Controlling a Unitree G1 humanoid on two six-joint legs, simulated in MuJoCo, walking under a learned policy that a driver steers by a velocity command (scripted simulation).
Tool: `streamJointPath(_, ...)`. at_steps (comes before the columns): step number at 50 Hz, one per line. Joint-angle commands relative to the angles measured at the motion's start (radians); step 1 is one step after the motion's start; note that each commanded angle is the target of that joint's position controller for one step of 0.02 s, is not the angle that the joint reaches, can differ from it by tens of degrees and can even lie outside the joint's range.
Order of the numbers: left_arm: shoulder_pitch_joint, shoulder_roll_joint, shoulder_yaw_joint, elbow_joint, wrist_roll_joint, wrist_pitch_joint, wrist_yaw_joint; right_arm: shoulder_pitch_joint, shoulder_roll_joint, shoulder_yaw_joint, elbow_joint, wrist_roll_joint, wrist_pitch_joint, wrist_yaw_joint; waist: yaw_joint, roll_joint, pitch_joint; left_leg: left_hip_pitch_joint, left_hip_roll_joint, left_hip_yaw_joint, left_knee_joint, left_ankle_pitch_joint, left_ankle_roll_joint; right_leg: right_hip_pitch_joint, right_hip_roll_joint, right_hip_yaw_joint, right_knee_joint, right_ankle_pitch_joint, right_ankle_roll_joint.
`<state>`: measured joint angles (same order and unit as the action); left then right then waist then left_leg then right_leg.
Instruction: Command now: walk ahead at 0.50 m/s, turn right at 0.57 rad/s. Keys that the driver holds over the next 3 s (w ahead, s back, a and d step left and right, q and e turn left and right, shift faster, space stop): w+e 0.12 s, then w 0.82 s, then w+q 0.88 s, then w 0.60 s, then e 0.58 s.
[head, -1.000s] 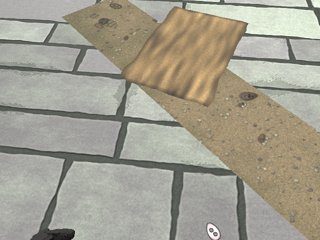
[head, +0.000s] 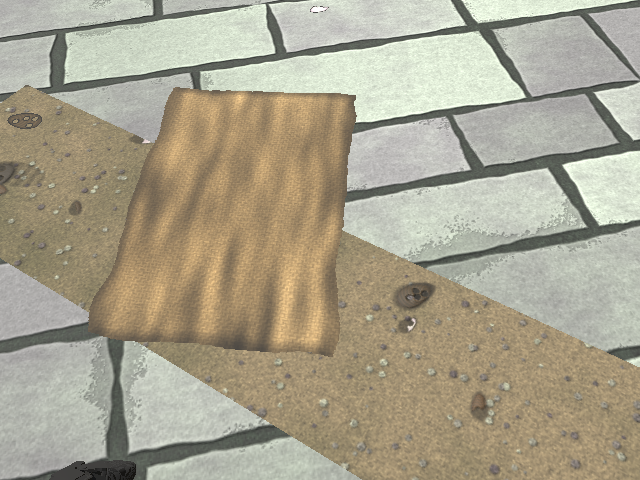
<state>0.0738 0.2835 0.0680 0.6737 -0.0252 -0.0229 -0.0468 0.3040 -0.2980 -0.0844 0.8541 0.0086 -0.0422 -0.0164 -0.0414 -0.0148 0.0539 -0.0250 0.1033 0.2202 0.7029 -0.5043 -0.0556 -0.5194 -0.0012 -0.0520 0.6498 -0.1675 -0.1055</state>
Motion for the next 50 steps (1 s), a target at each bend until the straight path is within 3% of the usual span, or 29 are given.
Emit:
streamJointPath(1, 0.352, 0.261, 0.08, -0.009, 0.0, -0.016, 0.014, -0.056, -0.095, 0.007, -0.147, 0.009, -0.077, 0.018, 0.164, -0.135, -0.405, -0.766, -0.111, -0.303, 0.694, -0.088, 0.031, 0.916, -0.33, 0.865, -0.363, -0.259, -0.303)
streamJointPath(2, 0.316, 0.208, 0.064, 0.0, 0.008, -0.03, 0.012, -0.14, -0.134, -0.003, -0.173, 0.041, -0.095, 0.024, 0.166, -0.091, -0.259, -0.836, -0.069, -0.297, 0.667, 0.013, 0.057, 0.819, -0.306, 0.723, -0.374, -0.183, -0.254)
streamJointPath(3, 0.258, 0.179, 0.055, -0.007, 0.004, -0.037, 0.014, -0.145, -0.121, 0.001, -0.167, 0.025, -0.104, 0.017, 0.121, -0.018, -0.189, -0.79, -0.024, -0.3, 0.582, 0.099, 0.069, 0.676, -0.264, 0.608, -0.366, -0.086, -0.218)
streamJointPath(4, 0.191, 0.145, 0.044, -0.019, 0.007, -0.036, 0.017, -0.139, -0.126, -0.005, -0.155, -0.003, -0.102, 0.009, 0.079, -0.004, -0.137, -0.717, 0.004, -0.3, 0.495, 0.148, 0.062, 0.541, -0.224, 0.51, -0.371, 0.026, -0.194)
streamJointPath(5, 0.156, 0.125, 0.035, -0.038, 0.021, -0.037, 0.023, -0.116, -0.13, -0.01, -0.15, -0.013, -0.091, 0.009, 0.045, -0.021, -0.121, -0.647, 0.021, -0.308, 0.461, 0.186, 0.057, 0.452, -0.202, 0.465, -0.396, 0.098, -0.19)
streamJointPath(6, 0.144, 0.129, 0.036, -0.046, 0.025, -0.038, 0.027, -0.106, -0.126, -0.011, -0.152, -0.015, -0.08, 0.011, 0.03, -0.037, -0.116, -0.611, 0.02, -0.305, 0.425, 0.197, 0.044, 0.402, -0.194, 0.45, -0.411, 0.158, -0.199)
streamJointPath(8, 0.153, 0.132, 0.035, -0.038, 0.021, -0.045, 0.036, -0.099, -0.098, -0.005, -0.145, -0.02, -0.061, 0.013, 0.021, -0.025, -0.104, -0.593, 0.018, -0.279, 0.338, 0.25, 0.016, 0.343, -0.173, 0.361, -0.429, 0.266, -0.195)
streamJointPath(11, 0.203, 0.143, 0.035, -0.007, 0.016, -0.048, 0.052, -0.197, -0.057, 0.012, -0.168, -0.023, -0.054, 0.017, 0.057, -0.031, -0.072, -0.594, 0.002, -0.26, 0.128, 0.454, -0.005, 0.318, -0.128, 0.263, -0.442, 0.311, -0.152)
streamJointPath(13, 0.23, 0.145, 0.034, 0.01, 0.013, -0.047, 0.055, -0.26, -0.041, 0.021, -0.179, -0.016, -0.058, 0.026, 0.088, -0.048, -0.059, -0.548, -0.022, -0.249, -0.014, 0.589, -0.001, 0.308, -0.104, 0.226, -0.444, 0.243, -0.12)
streamJointPath(16, 0.283, 0.155, 0.034, 0.041, 0.009, -0.048, 0.053, -0.346, -0.049, 0.024, -0.201, -0.002, -0.066, 0.039, 0.127, -0.058, -0.021, -0.534, -0.043, -0.248, -0.124, 0.663, 0.016, 0.344, -0.136, 0.257, -0.448, 0.137, -0.113)
streamJointPath(20, 0.33, 0.159, 0.037, 0.078, 0.009, -0.034, 0.059, -0.385, -0.073, 0.019, -0.226, -0.003, -0.079, 0.057, 0.131, -0.064, 0.003, -0.604, -0.055, -0.257, -0.203, 0.544, 0.066, 0.517, -0.209, 0.316, -0.369, 0.218, -0.101)
streamJointPath(22, 0.32, 0.168, 0.041, 0.083, 0.01, -0.025, 0.062, -0.334, -0.089, 0.012, -0.217, -0.003, -0.083, 0.06, 0.099, -0.087, -0.016, -0.533, -0.076, -0.235, -0.221, 0.457, 0.097, 0.557, -0.217, 0.32, -0.31, 0.371, -0.081)
streamJointPath(23, 0.299, 0.17, 0.04, 0.079, 0.01, -0.022, 0.063, -0.255, -0.108, 0.001, -0.196, -0.005, -0.085, 0.056, 0.051, -0.09, -0.063, -0.413, -0.108, -0.203, -0.247, 0.45, 0.12, 0.555, -0.188, 0.294, -0.225, 0.544, -0.064)
streamJointPath(24, 0.286, 0.152, 0.031, 0.071, 0.015, -0.019, 0.063, -0.119, -0.146, -0.017, -0.161, -0.011, -0.086, 0.051, -0.015, -0.074, -0.167, -0.197, -0.091, -0.211, -0.235, 0.5, 0.158, 0.499, -0.135, 0.251, -0.061, 0.619, -0.037)
streamJointPath(25, 0.285, 0.108, 0.011, 0.047, 0.033, -0.019, 0.064, 0.057, -0.203, -0.029, -0.138, -0.023, -0.085, 0.045, -0.08, 0.027, -0.322, 0.099, 0.082, -0.414, -0.203, 0.524, 0.228, 0.315, -0.062, 0.205, 0.23, 0.368, -0.001)
streamJointPath(26, 0.447, 0.016, -0.013, 0.049, 0.012, -0.038, 0.056, 0.119, -0.255, -0.045, -0.1, -0.016, -0.077, 0.052, -0.01, 0.336, -0.433, 0.425, 0.29, -0.879, -0.297, 0.318, 0.398, -0.074, 0.107, 0.163, 0.572, -0.349, 0.074)
streamJointPath(27, 0.385, 0.112, 0.0, 0.061, 0.0, -0.049, 0.053, 0.119, -0.155, -0.02, -0.101, 0.013, -0.073, 0.054, -0.056, 0.222, -0.375, 0.403, 0.273, -0.959, -0.386, 0.084, 0.368, -0.206, 0.059, 0.244, 0.661, -0.402, 0.071)
streamJointPath(28, 0.262, 0.156, 0.013, 0.03, -0.012, -0.056, 0.05, 0.048, -0.116, -0.007, -0.111, 0.01, -0.068, 0.048, -0.063, 0.141, -0.219, 0.267, 0.237, -0.803, -0.41, 0.078, 0.318, -0.257, 0.008, 0.214, 0.661, -0.31, 0.066)
streamJointPath(29, 0.199, 0.144, 0.01, 0.014, -0.004, -0.061, 0.052, -0.019, -0.108, 0.0, -0.122, -0.004, -0.061, 0.044, -0.035, 0.061, -0.14, 0.127, 0.197, -0.697, -0.432, 0.176, 0.292, -0.229, -0.042, 0.17, 0.614, -0.226, 0.067)
streamJointPath(30, 0.171, 0.135, 0.013, 0.007, 0.012, -0.063, 0.051, -0.053, -0.089, 0.007, -0.124, -0.012, -0.059, 0.045, -0.013, 0.049, -0.082, 0.024, 0.164, -0.628, -0.458, 0.283, 0.291, -0.206, -0.069, 0.156, 0.552, -0.177, 0.074)
streamJointPath(31, 0.19, 0.122, 0.015, 0.009, 0.016, -0.059, 0.05, -0.067, -0.077, 0.014, -0.124, -0.022, -0.062, 0.044, 0.018, 0.075, -0.077, -0.037, 0.137, -0.576, -0.48, 0.361, 0.284, -0.149, -0.095, 0.156, 0.514, -0.143, 0.077)
streamJointPath(34, 0.216, 0.074, 0.005, 0.017, 0.017, -0.044, 0.05, -0.061, -0.088, 0.012, -0.105, -0.008, -0.07, 0.043, 0.045, 0.098, -0.071, -0.107, 0.115, -0.473, -0.531, 0.497, 0.3, -0.114, -0.115, 0.126, 0.411, -0.12, 0.102)
streamJointPath(37, 0.121, 0.053, -0.005, -0.013, 0.024, -0.044, 0.05, -0.037, -0.126, 0.003, -0.085, -0.004, -0.065, 0.032, 0.026, 0.075, -0.044, -0.114, 0.101, -0.394, -0.564, 0.574, 0.296, -0.15, -0.125, 0.107, 0.242, 0.024, 0.125)
streamJointPath(41, -0.009, 0.031, -0.016, -0.04, 0.018, -0.057, 0.036, 0.02, -0.141, 0.002, -0.054, 0.008, -0.053, 0.025, -0.023, 0.073, -0.023, -0.108, 0.061, -0.305, -0.565, 0.579, 0.256, -0.084, -0.089, 0.071, 0.0, 0.234, 0.123)
streamJointPath(44, -0.092, 0.038, -0.016, -0.067, 0.009, -0.064, 0.022, 0.077, -0.149, 0.001, -0.023, 0.012, -0.039, 0.024, -0.05, 0.075, -0.001, -0.036, 0.097, -0.317, -0.54, 0.566, 0.252, -0.087, -0.069, 0.067, -0.082, 0.25, 0.11)
streamJointPath(46, -0.12, 0.049, -0.013, -0.084, 0.008, -0.069, 0.011, 0.091, -0.156, -0.003, -0.008, 0.014, -0.027, 0.02, -0.044, 0.082, 0.008, 0.035, 0.131, -0.331, -0.504, 0.601, 0.24, -0.102, -0.061, 0.072, -0.12, 0.19, 0.088)
streamJointPath(48, -0.093, 0.072, -0.004, -0.083, 0.011, -0.073, 0.005, 0.088, -0.169, -0.008, 0.001, 0.016, -0.016, 0.014, -0.013, 0.093, -0.01, 0.072, 0.147, -0.346, -0.439, 0.709, 0.222, -0.033, -0.042, 0.066, -0.152, 0.116, 0.061)
streamJointPath(49, -0.021, 0.094, 0.009, -0.067, 0.015, -0.076, 0.008, 0.069, -0.178, -0.009, -0.001, 0.018, -0.011, 0.012, 0.037, 0.099, -0.049, 0.064, 0.13, -0.336, -0.356, 0.848, 0.208, 0.082, -0.016, 0.045, -0.18, 0.1, 0.043)
streamJointPath(50, 0.125, 0.137, 0.032, -0.024, 0.02, -0.077, 0.016, 0.057, -0.164, -0.002, -0.005, 0.015, -0.008, 0.011, 0.11, 0.083, -0.143, 0.006, 0.08, -0.307, -0.195, 0.917, 0.183, 0.301, -0.008, 0.036, -0.195, 0.127, 0.014)
